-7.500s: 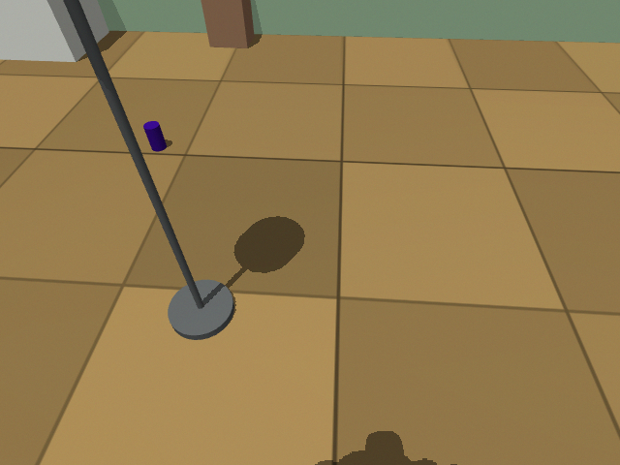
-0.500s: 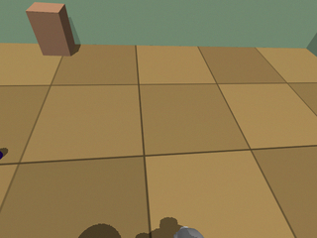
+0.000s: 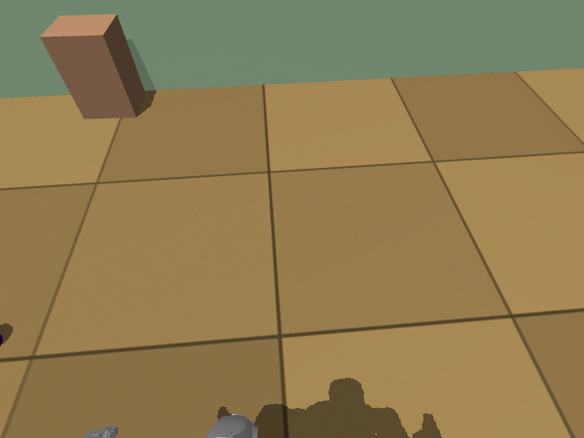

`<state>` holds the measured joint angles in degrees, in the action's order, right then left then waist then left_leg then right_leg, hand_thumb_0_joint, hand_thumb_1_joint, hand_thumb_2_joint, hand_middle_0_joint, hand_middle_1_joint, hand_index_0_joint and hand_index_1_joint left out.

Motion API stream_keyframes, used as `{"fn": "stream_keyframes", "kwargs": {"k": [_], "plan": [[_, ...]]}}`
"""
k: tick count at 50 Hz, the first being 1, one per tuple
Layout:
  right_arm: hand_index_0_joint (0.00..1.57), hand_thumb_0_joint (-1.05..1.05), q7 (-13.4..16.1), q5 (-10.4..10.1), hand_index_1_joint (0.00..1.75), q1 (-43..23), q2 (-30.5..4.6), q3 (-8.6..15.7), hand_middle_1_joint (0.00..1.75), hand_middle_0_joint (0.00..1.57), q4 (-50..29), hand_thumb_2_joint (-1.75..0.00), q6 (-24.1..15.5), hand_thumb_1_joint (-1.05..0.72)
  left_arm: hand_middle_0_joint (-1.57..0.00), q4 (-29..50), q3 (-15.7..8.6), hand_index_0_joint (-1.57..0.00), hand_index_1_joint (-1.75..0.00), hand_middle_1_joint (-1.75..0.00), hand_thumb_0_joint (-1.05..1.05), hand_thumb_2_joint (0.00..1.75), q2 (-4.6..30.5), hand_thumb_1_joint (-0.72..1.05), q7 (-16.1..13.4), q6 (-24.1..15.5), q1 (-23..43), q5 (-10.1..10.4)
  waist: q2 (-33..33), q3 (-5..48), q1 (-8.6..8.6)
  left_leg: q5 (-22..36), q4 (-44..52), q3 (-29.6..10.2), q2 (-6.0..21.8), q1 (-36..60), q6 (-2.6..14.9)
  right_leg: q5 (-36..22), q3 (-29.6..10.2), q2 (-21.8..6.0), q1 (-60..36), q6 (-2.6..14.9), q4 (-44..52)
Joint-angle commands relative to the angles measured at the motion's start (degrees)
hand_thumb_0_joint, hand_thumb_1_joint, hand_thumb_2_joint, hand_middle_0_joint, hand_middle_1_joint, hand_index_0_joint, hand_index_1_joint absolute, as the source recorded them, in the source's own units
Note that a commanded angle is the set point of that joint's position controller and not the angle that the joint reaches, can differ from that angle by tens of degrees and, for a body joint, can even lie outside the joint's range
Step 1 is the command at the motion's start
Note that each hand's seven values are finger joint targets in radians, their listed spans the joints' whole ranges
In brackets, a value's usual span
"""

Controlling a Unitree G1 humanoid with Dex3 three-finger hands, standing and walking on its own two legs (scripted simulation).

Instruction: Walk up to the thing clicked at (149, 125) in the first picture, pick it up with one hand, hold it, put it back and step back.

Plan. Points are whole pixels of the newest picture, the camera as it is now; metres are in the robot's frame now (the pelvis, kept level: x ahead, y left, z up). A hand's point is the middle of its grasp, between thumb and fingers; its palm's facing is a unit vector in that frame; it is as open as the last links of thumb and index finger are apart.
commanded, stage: walk up
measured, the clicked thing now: out of the picture +0.53 +1.09 -0.70
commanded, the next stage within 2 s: none
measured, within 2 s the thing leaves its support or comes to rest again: neither
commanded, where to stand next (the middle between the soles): +0.57 -0.04 m, yaw +2 degrees
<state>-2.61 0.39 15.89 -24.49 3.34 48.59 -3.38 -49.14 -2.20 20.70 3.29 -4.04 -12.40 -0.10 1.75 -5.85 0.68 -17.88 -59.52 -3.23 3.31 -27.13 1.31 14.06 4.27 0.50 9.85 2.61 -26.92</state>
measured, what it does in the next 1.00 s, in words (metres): walks ahead: left foot, then right foot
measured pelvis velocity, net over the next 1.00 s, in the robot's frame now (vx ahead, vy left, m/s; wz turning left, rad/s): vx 0.40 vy -0.06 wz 0.00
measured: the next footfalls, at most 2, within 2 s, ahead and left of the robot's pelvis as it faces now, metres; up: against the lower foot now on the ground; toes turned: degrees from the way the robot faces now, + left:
left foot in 0.16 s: +0.24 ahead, +0.15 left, +0.00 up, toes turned +6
right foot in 0.62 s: +0.41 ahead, -0.14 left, +0.00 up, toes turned -5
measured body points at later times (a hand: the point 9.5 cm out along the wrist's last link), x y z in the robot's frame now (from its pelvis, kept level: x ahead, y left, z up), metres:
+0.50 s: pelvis +0.22 +0.02 +0.00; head +0.24 +0.04 +0.45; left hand +0.28 +0.34 -0.12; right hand +0.25 -0.30 -0.10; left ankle +0.20 +0.15 -0.74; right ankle +0.32 -0.15 -0.70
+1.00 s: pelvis +0.40 -0.06 +0.00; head +0.43 -0.06 +0.45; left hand +0.45 +0.26 -0.10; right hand +0.48 -0.37 -0.12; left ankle +0.51 +0.09 -0.71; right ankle +0.37 -0.14 -0.74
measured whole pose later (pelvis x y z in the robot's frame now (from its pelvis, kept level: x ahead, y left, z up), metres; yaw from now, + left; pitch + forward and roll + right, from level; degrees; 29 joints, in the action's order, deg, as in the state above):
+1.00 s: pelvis +0.40 -0.06 +0.00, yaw +0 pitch -2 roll +0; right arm -3.2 0.9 15.9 -23.3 2.7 48.8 -2.2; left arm -46.3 -2.6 22.6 2.9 -3.9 -19.2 -0.8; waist 2.1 -5.6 2.3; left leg -12.1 -42.3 0.5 3.5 -28.0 0.1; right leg 18.5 6.0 1.3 7.0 3.3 -27.7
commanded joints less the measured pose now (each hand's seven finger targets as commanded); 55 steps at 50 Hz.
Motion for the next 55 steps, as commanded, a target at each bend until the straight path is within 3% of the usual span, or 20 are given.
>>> {"fn": "stream_keyframes", "kwargs": {"k": [1,4,8,10,11,13,14,16,25,30,31,33,34,37,39,47,51,53,54,55], "plan": [[0.2,0.0,-0.7,0.4,0.3,2.1,-8.7,3.2,0.3,0.2,-3.3,-0.9,-1.0,-0.9,-0.2,6.3,-5.4,-0.2,-0.3,-0.3,0.0,0.9,16.6,0.9,-0.7,-1.8,1.7,-0.9,-9.2,0.3,-0.08,4.7,16.5,3.7,3.7,2.4,-2.38,-3.9,-7.3,-14.3,6.3,11.23,12.9],[0.2,0.0,-0.9,0.7,0.3,-0.2,-8.6,3.8,0.3,0.2,-3.5,-0.9,-1.9,-0.9,-0.2,6.0,-5.2,-0.2,-0.3,-0.3,0.0,0.9,17.2,0.9,-0.1,-1.4,-0.3,-0.9,-9.7,2.8,0.68,10.5,23.1,5.9,2.2,8.9,-1.86,-1.8,-6.6,-13.5,6.7,9.5,9.0],[0.2,0.0,0.4,1.4,0.3,12.4,-13.6,6.2,0.3,0.2,0.4,-0.9,-2.9,-0.9,-0.2,6.4,-3.7,-0.2,-0.3,-0.3,0.0,0.9,13.7,0.9,0.1,-0.6,-1.7,-1.3,3.5,9.1,-7.03,4.2,26.8,6.0,-0.5,32.0,1.41,-1.8,-2.9,-7.9,17.7,5.46,-14.8],[0.2,0.0,1.6,1.8,0.3,14.1,-20.3,7.1,0.3,0.2,-2.1,-0.9,-3.6,-0.9,-0.2,6.0,-2.5,-0.2,-0.3,-0.3,0.0,0.9,10.0,0.9,-0.6,0.1,-8.5,0.0,14.4,11.3,-5.51,-14.6,44.4,-36.0,21.9,36.0,9.8,17.2,-4.6,4.0,31.7,0.54,-40.7],[0.2,0.0,1.6,0.1,0.3,10.2,-21.0,7.3,0.3,0.2,-3.3,-0.9,-3.4,-0.9,-0.2,5.1,-3.9,-0.2,-0.3,-0.3,0.0,0.9,16.6,0.9,-1.6,0.9,-8.1,-0.3,8.6,10.7,-5.2,-14.3,45.0,-39.0,24.9,33.8,14.56,17.1,-9.5,-0.2,31.1,1.31,-44.5],[0.2,0.0,2.0,-0.5,0.3,6.7,-16.6,5.8,0.3,0.2,-4.1,-0.9,-3.3,-0.9,-0.2,4.2,-3.8,-0.2,-0.3,-0.3,0.0,0.9,16.7,0.9,-1.7,0.4,-4.0,-0.4,1.5,4.6,-4.08,4.5,43.2,-23.6,20.0,24.6,12.28,11.1,-12.5,-3.0,28.9,0.76,-44.3],[0.2,0.0,2.2,-0.5,0.3,4.6,-14.5,4.6,0.3,0.2,-4.2,-0.9,-3.5,-0.9,-0.2,2.6,-4.0,-0.2,-0.3,-0.3,0.0,0.9,15.8,0.9,-1.5,0.6,-6.1,0.0,1.3,2.3,-1.77,9.4,42.7,-14.2,15.9,19.0,8.38,7.8,-13.4,-4.0,24.7,0.18,-40.7],[0.2,0.0,1.9,-0.6,0.3,3.2,-13.7,4.1,0.3,0.2,-4.1,-0.9,-3.9,-0.9,-0.2,1.9,-4.0,-0.2,-0.3,-0.3,0.0,0.9,14.7,0.9,-0.6,1.2,-9.1,0.6,5.4,1.4,-0.1,12.9,43.1,-5.8,13.0,14.2,8.03,5.7,-9.7,-4.9,20.2,-0.52,-36.5],[0.2,0.0,1.3,-0.2,0.3,4.1,-15.9,4.7,0.3,0.2,-5.1,-0.9,-3.6,-0.9,-0.2,4.9,-4.3,-0.2,-0.3,-0.3,0.0,0.9,13.3,0.9,1.9,1.4,1.0,-1.0,6.7,0.8,-3.0,0.9,44.8,0.4,11.5,15.2,9.86,-4.0,-3.1,-6.4,16.8,-2.32,-12.2],[0.2,0.0,1.6,-0.1,0.3,2.2,-14.3,4.0,0.3,0.2,-6.1,-0.9,-2.5,-0.9,-0.2,1.9,-5.0,-0.2,-0.3,-0.3,0.0,0.9,13.6,0.9,1.2,0.0,-5.4,-1.1,2.0,5.9,1.75,14.8,29.3,3.9,10.2,13.6,7.23,-3.3,0.5,-2.7,0.5,-0.22,-3.3],[0.2,0.0,1.7,0.0,0.3,4.5,-11.1,2.8,0.3,0.2,-6.0,-0.9,-2.4,-0.9,-0.2,0.1,-6.3,-0.2,-0.3,-0.3,0.0,0.9,16.2,0.9,0.6,-0.7,-11.1,-1.1,-6.3,10.1,4.29,17.0,15.1,6.7,6.5,10.5,5.43,-0.1,-1.6,-2.4,-9.4,0.72,-0.4],[0.2,0.0,1.9,-1.1,0.3,8.0,-7.4,1.0,0.3,0.2,-6.6,-0.9,-1.9,-0.9,-0.2,1.0,-7.8,-0.2,-0.3,-0.3,0.0,0.9,23.6,0.9,-0.8,-1.3,-14.0,-0.9,-21.3,10.3,4.77,-10.6,-5.2,6.8,-5.2,-10.6,0.17,7.5,-38.0,-22.9,-18.4,7.19,13.0],[0.2,0.0,2.6,-0.3,0.3,5.2,-12.6,2.2,0.3,0.2,-5.5,-0.9,-1.5,-0.9,-0.2,1.6,-7.8,-0.2,-0.3,-0.3,0.0,0.9,24.1,0.9,-0.8,-0.9,-11.7,-0.4,-16.9,7.9,5.06,-13.0,-8.8,2.7,-1.6,-10.2,0.34,4.9,-40.5,-25.4,-14.0,12.9,11.3],[0.2,0.0,2.1,-1.6,0.3,5.5,-11.2,2.3,0.3,0.2,-2.6,-0.9,-1.2,-0.9,-0.2,3.4,-5.7,-0.2,-0.3,-0.3,0.0,0.9,17.1,0.9,-1.7,-0.7,-6.8,0.6,-9.7,3.4,1.18,-5.4,-6.5,-1.8,0.6,-6.5,0.54,-13.5,-18.1,-16.2,-6.0,8.37,8.2],[0.2,0.0,1.5,-0.9,0.3,6.8,-9.7,2.0,0.3,0.2,-2.1,-0.9,-0.7,-0.9,-0.2,3.7,-5.1,-0.2,-0.3,-0.3,0.0,0.9,16.0,0.9,-1.7,-1.0,-5.4,0.4,-11.4,3.2,-0.29,-1.5,-2.6,0.3,0.2,-2.1,-0.02,-19.8,-11.3,-12.9,-0.4,8.13,8.1],[0.2,0.0,0.1,0.2,0.3,-1.5,-8.4,2.3,0.3,0.2,-5.0,-0.9,-0.7,-0.9,-0.2,6.9,-5.5,-0.2,-0.3,-0.3,0.0,0.9,16.3,0.9,-1.6,-1.2,-8.1,-0.7,-10.0,1.5,2.73,6.4,17.7,3.4,1.4,-2.0,-1.62,-14.8,-8.8,-15.2,-1.7,9.39,9.2],[0.2,0.0,0.0,0.5,0.3,-1.6,-8.0,2.6,0.3,0.2,-5.5,-0.9,-1.4,-0.9,-0.2,7.7,-5.1,-0.2,-0.3,-0.3,0.0,0.9,16.8,0.9,-1.7,-0.9,-7.3,-0.6,-7.7,3.6,1.66,8.3,23.9,5.8,0.2,6.1,0.33,-17.2,-8.1,-15.9,-0.3,8.62,4.0],[0.2,0.0,0.5,0.8,0.3,3.0,-8.5,3.0,0.3,0.2,-4.0,-0.9,-1.8,-0.9,-0.2,8.1,-4.3,-0.2,-0.3,-0.3,0.0,0.9,16.4,0.9,-2.0,-0.6,-5.7,-0.3,-3.6,5.3,-1.9,10.5,29.4,6.9,-2.0,17.2,1.69,-19.0,-6.0,-13.8,4.8,6.81,-4.8],[0.2,0.0,1.0,1.1,0.3,7.5,-10.4,3.8,0.3,0.2,-2.8,-0.9,-2.1,-0.9,-0.2,8.3,-3.4,-0.2,-0.3,-0.3,0.0,0.9,14.3,0.9,-2.1,-0.5,-7.2,-0.1,2.1,8.7,-3.92,9.1,32.4,5.3,-2.2,24.4,3.43,-20.7,-2.9,-9.9,6.2,4.81,-15.9],[0.2,0.0,1.5,2.1,0.3,11.3,-14.7,5.1,0.3,0.2,-3.0,-0.9,-2.3,-0.9,-0.2,8.9,-2.4,-0.2,-0.3,-0.3,0.0,0.9,11.1,0.9,-2.3,-0.5,-9.4,0.7,13.1,12.9,-5.17,10.1,34.9,-10.7,8.6,32.2,7.54,-10.9,0.0,-4.4,14.6,1.33,-30.0]]}}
